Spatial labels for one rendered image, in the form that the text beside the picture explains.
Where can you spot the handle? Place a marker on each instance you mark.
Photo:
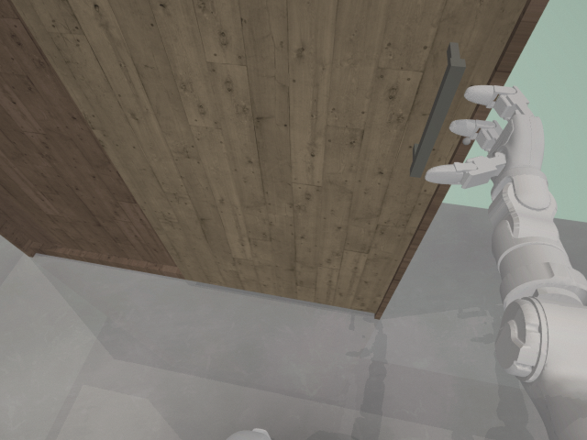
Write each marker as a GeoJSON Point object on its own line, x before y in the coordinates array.
{"type": "Point", "coordinates": [447, 89]}

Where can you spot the robot right forearm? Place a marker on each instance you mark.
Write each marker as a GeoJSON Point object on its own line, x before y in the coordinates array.
{"type": "Point", "coordinates": [525, 241]}

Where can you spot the right robot hand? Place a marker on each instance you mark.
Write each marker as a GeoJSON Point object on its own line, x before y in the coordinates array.
{"type": "Point", "coordinates": [521, 143]}

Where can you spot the wardrobe door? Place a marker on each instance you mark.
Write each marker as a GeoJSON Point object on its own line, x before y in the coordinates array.
{"type": "Point", "coordinates": [57, 184]}
{"type": "Point", "coordinates": [269, 142]}

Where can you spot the robot right upper arm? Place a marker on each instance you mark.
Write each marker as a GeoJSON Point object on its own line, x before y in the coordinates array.
{"type": "Point", "coordinates": [544, 344]}

